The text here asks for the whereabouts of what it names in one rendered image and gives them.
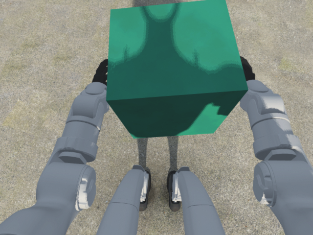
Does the left robot shin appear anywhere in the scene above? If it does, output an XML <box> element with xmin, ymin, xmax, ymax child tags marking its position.
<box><xmin>132</xmin><ymin>164</ymin><xmax>146</xmax><ymax>201</ymax></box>

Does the left robot upper arm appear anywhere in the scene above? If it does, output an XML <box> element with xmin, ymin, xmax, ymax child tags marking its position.
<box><xmin>0</xmin><ymin>162</ymin><xmax>96</xmax><ymax>235</ymax></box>

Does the left robot forearm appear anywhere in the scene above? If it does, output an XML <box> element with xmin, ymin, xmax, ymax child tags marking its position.
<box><xmin>36</xmin><ymin>82</ymin><xmax>109</xmax><ymax>200</ymax></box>

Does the carton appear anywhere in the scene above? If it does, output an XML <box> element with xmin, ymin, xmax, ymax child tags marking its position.
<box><xmin>106</xmin><ymin>0</ymin><xmax>248</xmax><ymax>139</ymax></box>

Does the robot right hand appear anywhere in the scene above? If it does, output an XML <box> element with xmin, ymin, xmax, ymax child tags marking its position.
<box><xmin>240</xmin><ymin>56</ymin><xmax>255</xmax><ymax>81</ymax></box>

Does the right robot forearm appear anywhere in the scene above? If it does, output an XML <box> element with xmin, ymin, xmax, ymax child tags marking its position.
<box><xmin>240</xmin><ymin>80</ymin><xmax>313</xmax><ymax>170</ymax></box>

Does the left robot thigh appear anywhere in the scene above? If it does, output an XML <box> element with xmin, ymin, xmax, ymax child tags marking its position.
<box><xmin>96</xmin><ymin>169</ymin><xmax>149</xmax><ymax>235</ymax></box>

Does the robot left hand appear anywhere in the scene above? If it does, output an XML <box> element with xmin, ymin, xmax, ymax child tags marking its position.
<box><xmin>92</xmin><ymin>59</ymin><xmax>108</xmax><ymax>85</ymax></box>

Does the right robot upper arm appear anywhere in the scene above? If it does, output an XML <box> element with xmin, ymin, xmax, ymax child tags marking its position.
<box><xmin>253</xmin><ymin>161</ymin><xmax>313</xmax><ymax>235</ymax></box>

